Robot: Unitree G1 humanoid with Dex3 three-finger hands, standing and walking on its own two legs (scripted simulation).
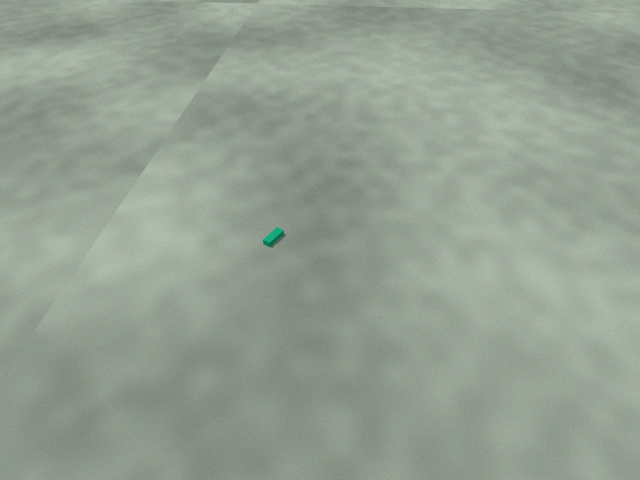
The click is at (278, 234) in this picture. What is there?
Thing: small brick
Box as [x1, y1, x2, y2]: [263, 227, 283, 246]
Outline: 283,230 277,227 263,239 263,243 270,246 283,234
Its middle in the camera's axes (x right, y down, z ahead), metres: -0.22 -0.03 +1.74
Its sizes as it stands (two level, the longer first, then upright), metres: 0.096 0.036 0.027
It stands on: the floor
